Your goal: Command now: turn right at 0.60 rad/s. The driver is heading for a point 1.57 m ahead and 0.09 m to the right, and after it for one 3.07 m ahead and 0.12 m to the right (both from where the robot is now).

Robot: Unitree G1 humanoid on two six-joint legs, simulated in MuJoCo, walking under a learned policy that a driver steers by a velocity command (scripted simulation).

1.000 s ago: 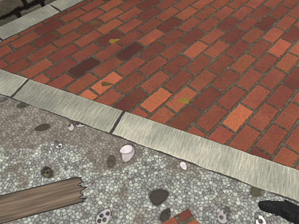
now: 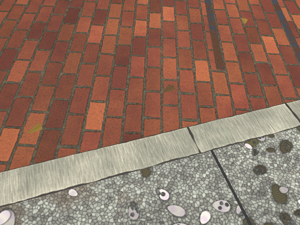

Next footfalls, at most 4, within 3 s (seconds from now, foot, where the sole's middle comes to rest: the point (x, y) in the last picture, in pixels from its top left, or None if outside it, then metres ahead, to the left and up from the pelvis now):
0.30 right None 0.02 -0.15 -0.78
0.78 left None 0.44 -0.06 -0.78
1.24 right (226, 191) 0.63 -0.36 -0.78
1.74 left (167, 142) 0.89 -0.09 -0.78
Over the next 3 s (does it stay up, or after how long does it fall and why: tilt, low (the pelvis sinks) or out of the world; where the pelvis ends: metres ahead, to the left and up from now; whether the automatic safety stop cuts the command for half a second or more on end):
stays up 1.36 0.00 -0.05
